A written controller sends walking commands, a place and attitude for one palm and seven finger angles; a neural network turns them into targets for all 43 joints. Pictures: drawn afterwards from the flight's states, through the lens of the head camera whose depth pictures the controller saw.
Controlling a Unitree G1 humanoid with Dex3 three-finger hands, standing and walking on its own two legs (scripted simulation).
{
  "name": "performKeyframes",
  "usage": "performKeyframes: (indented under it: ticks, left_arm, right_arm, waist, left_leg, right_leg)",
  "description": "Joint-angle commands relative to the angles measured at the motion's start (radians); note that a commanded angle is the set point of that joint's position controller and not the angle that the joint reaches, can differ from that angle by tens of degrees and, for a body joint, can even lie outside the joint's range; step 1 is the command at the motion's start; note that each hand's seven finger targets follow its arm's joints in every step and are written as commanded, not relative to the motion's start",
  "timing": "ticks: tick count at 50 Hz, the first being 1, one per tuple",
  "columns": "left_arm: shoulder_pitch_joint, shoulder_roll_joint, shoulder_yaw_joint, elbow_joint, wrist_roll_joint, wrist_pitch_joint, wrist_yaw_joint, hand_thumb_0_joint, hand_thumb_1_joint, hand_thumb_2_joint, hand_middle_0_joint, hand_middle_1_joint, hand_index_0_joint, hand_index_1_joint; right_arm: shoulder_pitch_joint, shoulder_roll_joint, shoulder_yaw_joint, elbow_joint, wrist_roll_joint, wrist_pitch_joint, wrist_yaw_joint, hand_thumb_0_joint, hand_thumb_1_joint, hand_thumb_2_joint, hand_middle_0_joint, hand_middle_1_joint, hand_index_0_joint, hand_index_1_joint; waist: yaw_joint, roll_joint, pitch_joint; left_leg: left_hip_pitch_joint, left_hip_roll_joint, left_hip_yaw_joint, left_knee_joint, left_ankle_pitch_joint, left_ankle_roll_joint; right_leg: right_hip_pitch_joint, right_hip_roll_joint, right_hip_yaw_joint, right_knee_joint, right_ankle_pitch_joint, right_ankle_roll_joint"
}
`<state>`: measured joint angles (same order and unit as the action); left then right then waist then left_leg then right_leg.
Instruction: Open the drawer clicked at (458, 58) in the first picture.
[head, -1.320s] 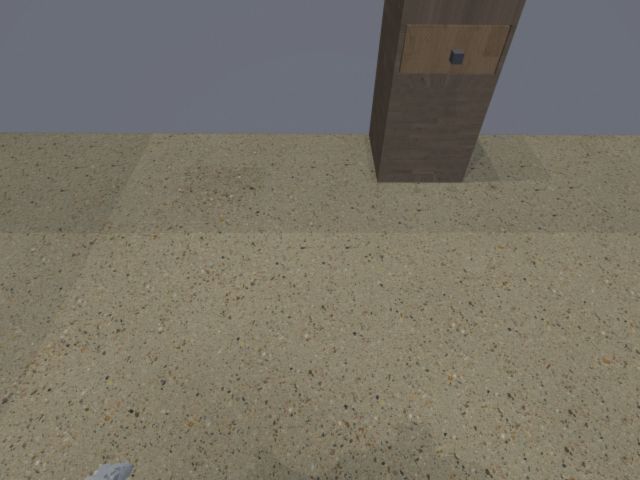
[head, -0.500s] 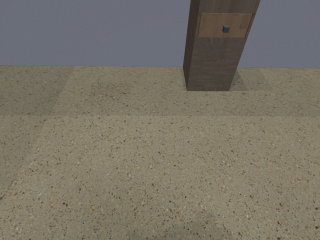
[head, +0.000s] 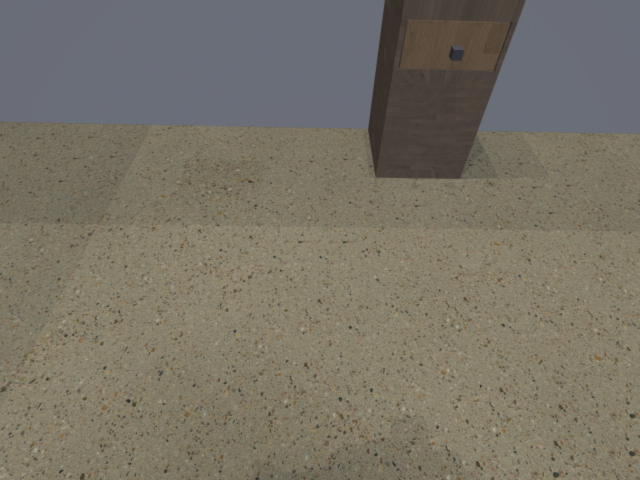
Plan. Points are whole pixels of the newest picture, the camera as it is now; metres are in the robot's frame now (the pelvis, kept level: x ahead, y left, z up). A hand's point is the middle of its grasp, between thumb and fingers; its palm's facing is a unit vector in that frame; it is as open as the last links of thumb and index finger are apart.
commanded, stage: look at it before walking up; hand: left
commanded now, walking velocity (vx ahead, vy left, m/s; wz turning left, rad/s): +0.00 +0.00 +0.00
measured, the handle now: (455, 51) +1.61 -0.42 -0.12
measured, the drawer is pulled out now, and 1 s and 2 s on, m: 0.00 0.00 0.00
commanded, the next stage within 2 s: walk to a spot facing it in 0.12 s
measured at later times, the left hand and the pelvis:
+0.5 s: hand out of the picture +0.06 +0.22 -0.18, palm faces -0.11 -0.95 -0.28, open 7.3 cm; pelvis -0.01 +0.00 -0.01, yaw -7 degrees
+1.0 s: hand out of the picture +0.08 +0.16 -0.16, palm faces -0.26 -0.94 -0.22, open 7.3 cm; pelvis +0.05 -0.03 +0.00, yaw -21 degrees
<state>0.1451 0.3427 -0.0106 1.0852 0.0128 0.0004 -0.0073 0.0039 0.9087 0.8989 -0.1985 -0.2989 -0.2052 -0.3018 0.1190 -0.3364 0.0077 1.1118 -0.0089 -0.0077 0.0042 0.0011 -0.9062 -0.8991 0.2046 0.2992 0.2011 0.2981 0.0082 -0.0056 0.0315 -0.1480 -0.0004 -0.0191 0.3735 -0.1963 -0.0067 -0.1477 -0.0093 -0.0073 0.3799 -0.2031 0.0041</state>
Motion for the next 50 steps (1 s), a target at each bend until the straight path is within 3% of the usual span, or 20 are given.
performKeyframes:
  ticks: [1, 12, 15, 18, 21, 23, 25, 26, 28, 29, 30, 31, 32, 33, 34, 35, 37, 39, 42, 50]
  left_arm:
    - [-0.043, 0.201, 0.044, -0.060, -0.002, -0.025, 0.017, 0.000, 0.900, 0.900, -0.200, -0.300, -0.200, -0.300]
    - [-0.043, 0.203, 0.044, -0.059, -0.001, -0.024, 0.017, 0.000, 0.900, 0.900, -0.200, -0.300, -0.200, -0.300]
    - [0.005, 0.103, 0.032, -0.063, -0.001, 0.006, 0.021, 0.000, 0.900, 0.900, -0.200, -0.300, -0.200, -0.300]
    - [0.024, 0.101, 0.042, -0.098, 0.002, 0.028, 0.019, 0.000, 0.900, 0.900, -0.200, -0.300, -0.200, -0.300]
    - [0.038, 0.091, 0.055, -0.137, 0.005, 0.039, 0.011, 0.000, 0.900, 0.900, -0.200, -0.300, -0.200, -0.300]
    - [0.052, 0.072, 0.061, -0.159, 0.006, 0.044, 0.004, 0.000, 0.900, 0.900, -0.200, -0.300, -0.200, -0.300]
    - [0.075, 0.046, 0.068, -0.176, 0.006, 0.051, 0.000, 0.000, 0.900, 0.900, -0.200, -0.300, -0.200, -0.300]
    - [0.086, 0.036, 0.073, -0.186, 0.005, 0.053, -0.001, 0.000, 0.900, 0.900, -0.200, -0.300, -0.200, -0.300]
    - [0.131, 0.021, 0.081, -0.192, 0.006, 0.048, -0.006, 0.000, 0.900, 0.900, -0.200, -0.300, -0.200, -0.300]
    - [0.192, 0.021, 0.085, -0.178, 0.009, 0.042, -0.010, 0.000, 0.900, 0.900, -0.200, -0.300, -0.200, -0.300]
    - [0.263, 0.049, 0.097, -0.160, 0.015, 0.030, -0.011, 0.000, 0.900, 0.900, -0.200, -0.300, -0.200, -0.300]
    - [0.278, 0.166, 0.116, -0.161, 0.030, 0.011, 0.003, 0.000, 0.900, 0.900, -0.200, -0.300, -0.200, -0.300]
    - [0.303, 0.169, 0.114, -0.174, 0.010, 0.014, 0.017, 0.000, 0.900, 0.900, -0.200, -0.300, -0.200, -0.300]
    - [0.240, 0.144, 0.115, -0.192, 0.009, 0.012, 0.020, 0.000, 0.900, 0.900, -0.200, -0.300, -0.200, -0.300]
    - [0.203, 0.115, 0.115, -0.198, 0.008, 0.005, 0.020, 0.000, 0.900, 0.900, -0.200, -0.300, -0.200, -0.300]
    - [0.176, 0.084, 0.105, -0.203, 0.005, -0.006, 0.017, 0.000, 0.900, 0.900, -0.200, -0.300, -0.200, -0.300]
    - [0.188, 0.051, 0.097, -0.199, 0.002, -0.026, 0.011, 0.000, 0.900, 0.900, -0.200, -0.300, -0.200, -0.300]
    - [0.230, 0.045, 0.099, -0.179, 0.002, -0.040, 0.009, 0.000, 0.900, 0.900, -0.200, -0.300, -0.200, -0.300]
    - [0.280, 0.032, 0.100, -0.162, 0.004, -0.049, 0.008, 0.000, 0.900, 0.900, -0.200, -0.300, -0.200, -0.300]
    - [0.346, 0.024, 0.102, -0.136, 0.016, -0.054, 0.014, 0.000, 0.900, 0.900, -0.200, -0.300, -0.200, -0.300]
  right_arm:
    - [-0.054, -0.209, -0.043, -0.067, 0.002, -0.026, -0.015, 0.000, -0.900, -0.900, 0.200, 0.300, 0.200, 0.300]
    - [-0.058, -0.213, -0.045, -0.066, 0.001, -0.025, -0.017, 0.000, -0.900, -0.900, 0.200, 0.300, 0.200, 0.300]
    - [0.005, -0.100, -0.031, -0.066, -0.002, -0.006, -0.023, 0.000, -0.900, -0.900, 0.200, 0.300, 0.200, 0.300]
    - [0.034, -0.102, -0.045, -0.095, -0.003, 0.010, -0.032, 0.000, -0.900, -0.900, 0.200, 0.300, 0.200, 0.300]
    - [0.031, -0.120, -0.065, -0.136, -0.005, 0.017, -0.036, 0.000, -0.900, -0.900, 0.200, 0.300, 0.200, 0.300]
    - [0.021, -0.134, -0.079, -0.159, -0.006, 0.017, -0.037, 0.000, -0.900, -0.900, 0.200, 0.300, 0.200, 0.300]
    - [0.007, -0.137, -0.088, -0.180, -0.005, 0.012, -0.035, 0.000, -0.900, -0.900, 0.200, 0.300, 0.200, 0.300]
    - [-0.008, -0.130, -0.092, -0.193, -0.007, 0.011, -0.035, 0.000, -0.900, -0.900, 0.200, 0.300, 0.200, 0.300]
    - [-0.038, -0.121, -0.098, -0.214, -0.012, 0.011, -0.036, 0.000, -0.900, -0.900, 0.200, 0.300, 0.200, 0.300]
    - [-0.047, -0.122, -0.100, -0.217, -0.012, 0.013, -0.033, 0.000, -0.900, -0.900, 0.200, 0.300, 0.200, 0.300]
    - [-0.057, -0.093, -0.096, -0.224, -0.007, 0.022, -0.028, 0.000, -0.900, -0.900, 0.200, 0.300, 0.200, 0.300]
    - [-0.028, 0.012, -0.077, -0.257, -0.004, 0.029, -0.019, 0.000, -0.900, -0.900, 0.200, 0.300, 0.200, 0.300]
    - [-0.086, -0.019, -0.074, -0.287, -0.010, 0.030, -0.018, 0.000, -0.900, -0.900, 0.200, 0.300, 0.200, 0.300]
    - [-0.071, -0.032, -0.084, -0.281, -0.009, 0.028, -0.011, 0.000, -0.900, -0.900, 0.200, 0.300, 0.200, 0.300]
    - [-0.071, -0.034, -0.085, -0.266, -0.010, 0.022, -0.006, 0.000, -0.900, -0.900, 0.200, 0.300, 0.200, 0.300]
    - [-0.057, -0.043, -0.086, -0.253, -0.014, 0.013, -0.002, 0.000, -0.900, -0.900, 0.200, 0.300, 0.200, 0.300]
    - [-0.023, -0.020, -0.090, -0.232, -0.019, 0.008, 0.005, 0.000, -0.900, -0.900, 0.200, 0.300, 0.200, 0.300]
    - [-0.001, 0.000, -0.090, -0.223, -0.019, 0.004, 0.008, 0.000, -0.900, -0.900, 0.200, 0.300, 0.200, 0.300]
    - [-0.008, 0.014, -0.087, -0.238, -0.020, -0.003, 0.005, 0.000, -0.900, -0.900, 0.200, 0.300, 0.200, 0.300]
    - [-0.116, 0.034, -0.079, -0.301, -0.012, -0.027, 0.006, 0.000, -0.900, -0.900, 0.200, 0.300, 0.200, 0.300]
  waist:
    - [-0.004, 0.005, -0.063]
    - [-0.005, 0.001, -0.048]
    - [-0.012, -0.008, -0.046]
    - [-0.017, 0.001, -0.035]
    - [-0.014, 0.038, -0.033]
    - [-0.010, 0.114, -0.032]
    - [0.001, 0.196, -0.042]
    - [0.008, 0.207, -0.043]
    - [0.035, 0.176, -0.054]
    - [0.061, 0.135, -0.090]
    - [0.099, -0.015, -0.095]
    - [0.088, -0.402, -0.041]
    - [0.111, -0.319, -0.006]
    - [0.066, -0.240, 0.034]
    - [0.054, -0.210, 0.044]
    - [0.033, -0.135, 0.046]
    - [0.017, -0.065, 0.012]
    - [0.018, -0.052, -0.019]
    - [0.026, -0.085, -0.031]
    - [0.067, -0.124, 0.003]
  left_leg:
    - [0.011, 0.117, -0.093, -0.058, 0.121, 0.035]
    - [0.026, 0.120, -0.084, -0.057, 0.134, 0.032]
    - [0.033, 0.126, -0.031, 0.003, 0.142, 0.015]
    - [0.019, 0.146, -0.008, 0.034, 0.119, 0.017]
    - [0.005, 0.190, -0.030, 0.032, 0.070, 0.041]
    - [-0.016, 0.255, -0.058, 0.005, 0.078, 0.079]
    - [-0.041, 0.349, -0.093, -0.024, 0.191, 0.154]
    - [-0.055, 0.368, -0.086, -0.014, 0.241, 0.174]
    - [-0.073, 0.354, -0.010, 0.078, 0.291, 0.146]
    - [-0.102, 0.320, 0.037, 0.167, 0.171, 0.105]
    - [-0.210, 0.231, 0.113, 0.371, -0.064, 0.033]
    - [-0.508, 0.045, 0.178, 0.673, -0.436, -0.051]
    - [-0.530, 0.040, 0.025, 0.765, -0.420, -0.039]
    - [-0.533, 0.081, -0.021, 0.784, -0.300, -0.028]
    - [-0.538, 0.094, -0.006, 0.794, -0.241, -0.030]
    - [-0.516, 0.106, -0.013, 0.789, -0.166, -0.036]
    - [-0.480, 0.102, 0.002, 0.758, -0.082, -0.048]
    - [-0.491, 0.094, 0.012, 0.735, -0.047, -0.056]
    - [-0.543, 0.095, 0.012, 0.708, -0.031, -0.068]
    - [-0.557, 0.083, 0.028, 0.513, -0.091, -0.073]
  right_leg:
    - [0.005, -0.115, 0.098, -0.065, 0.084, -0.031]
    - [-0.007, -0.113, 0.109, -0.069, 0.115, -0.033]
    - [-0.057, -0.109, 0.125, -0.016, 0.185, -0.023]
    - [-0.116, -0.085, 0.136, 0.054, 0.211, -0.022]
    - [-0.183, -0.045, 0.124, 0.144, 0.166, -0.016]
    - [-0.214, -0.007, 0.079, 0.271, 0.082, -0.003]
    - [-0.231, 0.010, 0.021, 0.471, -0.224, 0.015]
    - [-0.228, -0.007, 0.023, 0.513, -0.290, 0.016]
    - [-0.169, -0.033, 0.015, 0.422, -0.262, 0.009]
    - [-0.084, -0.025, -0.005, 0.308, -0.182, 0.006]
    - [0.025, -0.060, 0.072, 0.101, -0.078, -0.005]
    - [0.077, -0.305, 0.543, -0.112, -0.097, -0.085]
    - [-0.010, -0.354, 0.671, -0.218, -0.164, -0.138]
    - [-0.047, -0.314, 0.599, -0.244, -0.356, -0.155]
    - [-0.055, -0.277, 0.603, -0.245, -0.403, -0.140]
    - [-0.064, -0.246, 0.544, -0.218, -0.357, -0.146]
    - [-0.043, -0.197, 0.445, -0.190, -0.237, -0.151]
    - [0.018, -0.172, 0.402, -0.171, -0.144, -0.154]
    - [0.085, -0.165, 0.395, -0.161, -0.077, -0.164]
    - [0.146, -0.179, 0.462, -0.133, 0.057, -0.211]
